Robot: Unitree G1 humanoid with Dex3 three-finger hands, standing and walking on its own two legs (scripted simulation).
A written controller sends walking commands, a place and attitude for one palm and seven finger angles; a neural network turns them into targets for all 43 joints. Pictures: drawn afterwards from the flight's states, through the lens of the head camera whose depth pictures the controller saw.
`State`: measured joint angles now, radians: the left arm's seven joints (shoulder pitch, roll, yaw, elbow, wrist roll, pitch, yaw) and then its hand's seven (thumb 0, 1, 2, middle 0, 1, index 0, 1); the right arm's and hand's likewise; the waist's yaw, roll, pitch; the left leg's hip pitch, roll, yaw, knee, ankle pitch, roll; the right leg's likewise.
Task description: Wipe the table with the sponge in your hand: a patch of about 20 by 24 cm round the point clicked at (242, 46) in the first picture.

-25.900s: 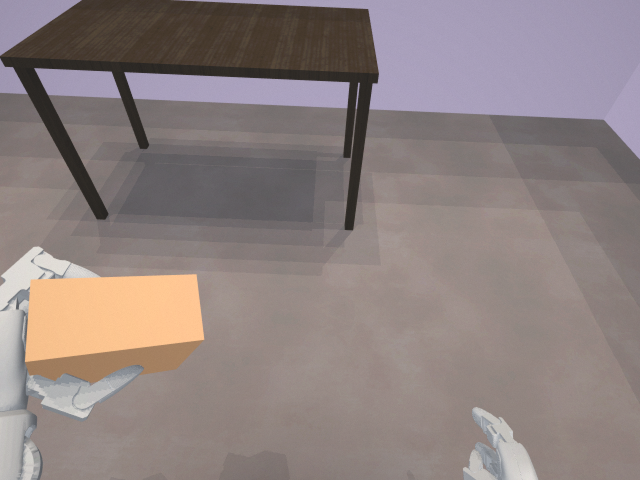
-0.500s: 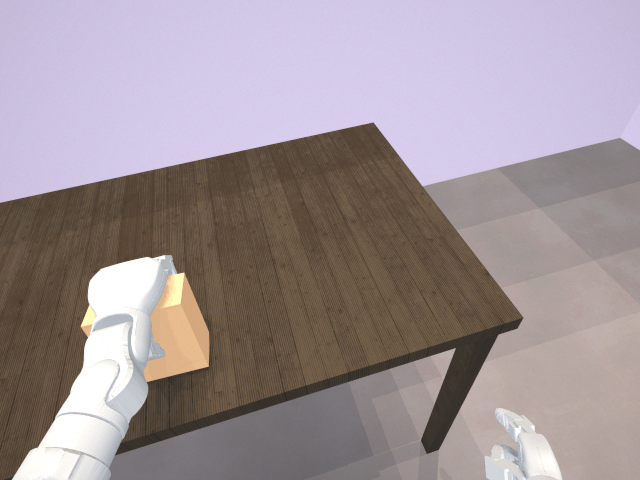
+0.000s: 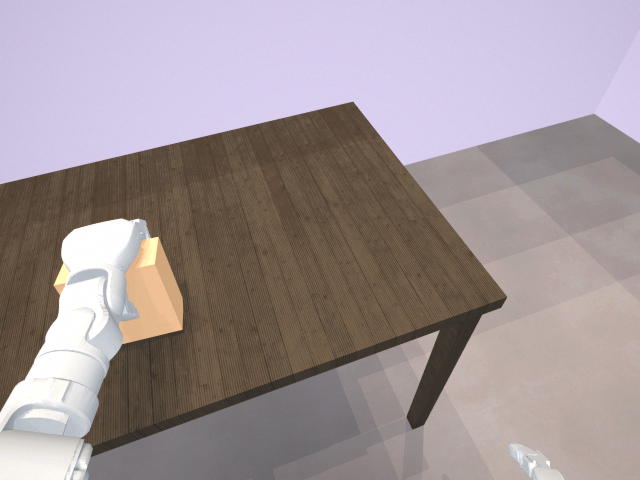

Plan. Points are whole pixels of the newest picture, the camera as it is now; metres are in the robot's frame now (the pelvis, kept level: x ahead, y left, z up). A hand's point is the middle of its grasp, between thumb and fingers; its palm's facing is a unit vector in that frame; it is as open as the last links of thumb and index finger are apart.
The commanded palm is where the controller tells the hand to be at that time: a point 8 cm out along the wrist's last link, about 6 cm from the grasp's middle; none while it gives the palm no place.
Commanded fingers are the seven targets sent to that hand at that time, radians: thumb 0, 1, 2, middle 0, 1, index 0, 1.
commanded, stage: wipe forward along the first lane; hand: left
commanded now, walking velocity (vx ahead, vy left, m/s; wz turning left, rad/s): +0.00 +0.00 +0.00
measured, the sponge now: (132, 304) +0.34 +0.31 +0.00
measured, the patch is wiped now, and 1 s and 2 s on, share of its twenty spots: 0.20 0.50 0.55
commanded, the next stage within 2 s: slide across to the middle lane in 0.62 s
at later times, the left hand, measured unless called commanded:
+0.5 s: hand (119, 245) +0.41 +0.33 +0.05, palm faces -0.13 -0.01 -0.99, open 10.6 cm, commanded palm +0.40 +0.33 +0.09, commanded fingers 0.00 0.10 1.30 -1.20 -1.60 -1.20 -1.60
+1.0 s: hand (130, 226) +0.44 +0.33 +0.06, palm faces -0.09 +0.00 -1.00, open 10.6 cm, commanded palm +0.43 +0.30 +0.11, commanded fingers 0.00 0.10 1.30 -1.20 -1.60 -1.20 -1.60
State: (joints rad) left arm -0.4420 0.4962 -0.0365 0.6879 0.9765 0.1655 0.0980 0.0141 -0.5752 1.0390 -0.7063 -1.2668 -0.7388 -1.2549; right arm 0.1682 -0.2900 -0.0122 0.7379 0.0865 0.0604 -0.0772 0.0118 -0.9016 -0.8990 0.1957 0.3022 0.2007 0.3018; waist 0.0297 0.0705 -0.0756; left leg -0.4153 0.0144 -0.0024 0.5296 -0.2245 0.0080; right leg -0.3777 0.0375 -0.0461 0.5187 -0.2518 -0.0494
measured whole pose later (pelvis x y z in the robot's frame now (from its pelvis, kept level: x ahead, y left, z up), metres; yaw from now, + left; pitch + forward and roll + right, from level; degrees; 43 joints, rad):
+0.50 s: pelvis +0.01 +0.02 +0.00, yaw +0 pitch +10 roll -1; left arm -0.63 0.54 -0.03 0.90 1.02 0.12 0.12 0.02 -0.58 1.04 -0.71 -1.27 -0.74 -1.26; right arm 0.22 -0.28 -0.02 0.74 0.08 0.09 -0.05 0.01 -0.90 -0.90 0.20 0.30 0.20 0.30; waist 0.00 0.05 -0.10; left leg -0.49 0.00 0.00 0.56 -0.25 0.02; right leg -0.44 0.02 -0.04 0.52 -0.25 -0.02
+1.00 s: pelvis +0.03 +0.03 +0.00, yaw +0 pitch +11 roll -2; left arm -0.68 0.51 -0.09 0.90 0.99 0.19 0.17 0.01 -0.57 1.04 -0.68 -1.29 -0.72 -1.29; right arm 0.26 -0.27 -0.03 0.77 0.08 0.11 -0.04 0.01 -0.90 -0.90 0.20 0.30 0.20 0.30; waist -0.02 0.05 -0.11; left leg -0.49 -0.01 0.01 0.56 -0.27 0.04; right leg -0.42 0.02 -0.03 0.49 -0.26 -0.01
